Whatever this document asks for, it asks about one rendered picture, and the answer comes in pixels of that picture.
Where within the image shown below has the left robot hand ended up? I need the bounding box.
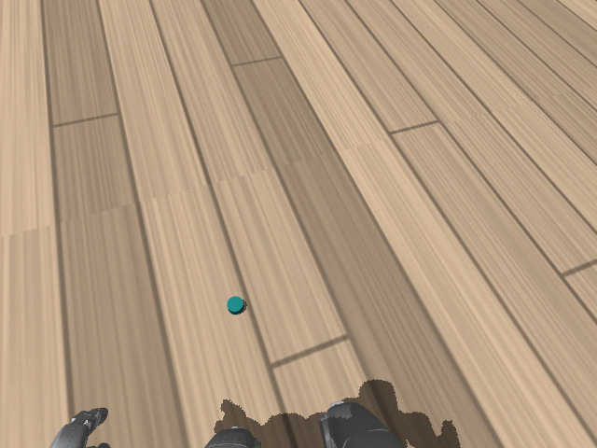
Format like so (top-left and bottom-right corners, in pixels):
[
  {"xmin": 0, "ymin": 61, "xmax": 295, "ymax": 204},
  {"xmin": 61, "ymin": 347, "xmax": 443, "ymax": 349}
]
[{"xmin": 49, "ymin": 408, "xmax": 111, "ymax": 448}]

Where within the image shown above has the tin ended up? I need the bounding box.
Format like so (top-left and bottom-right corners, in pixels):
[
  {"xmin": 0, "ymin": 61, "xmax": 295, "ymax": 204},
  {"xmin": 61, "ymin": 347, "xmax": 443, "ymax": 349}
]
[{"xmin": 227, "ymin": 296, "xmax": 243, "ymax": 315}]

